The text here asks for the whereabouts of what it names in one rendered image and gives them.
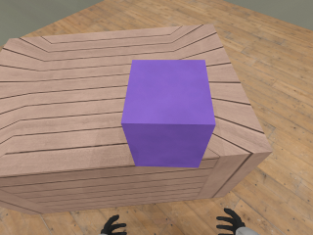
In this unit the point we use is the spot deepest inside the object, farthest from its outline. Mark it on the carton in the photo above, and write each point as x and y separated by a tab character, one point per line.
168	116

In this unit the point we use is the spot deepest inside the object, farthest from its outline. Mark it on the robot right hand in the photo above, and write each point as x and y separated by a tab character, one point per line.
235	220

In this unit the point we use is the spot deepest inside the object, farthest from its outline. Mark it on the robot left hand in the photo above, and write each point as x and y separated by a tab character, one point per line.
109	227

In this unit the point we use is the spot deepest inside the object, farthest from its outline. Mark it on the pedestal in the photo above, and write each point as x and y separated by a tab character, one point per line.
62	145

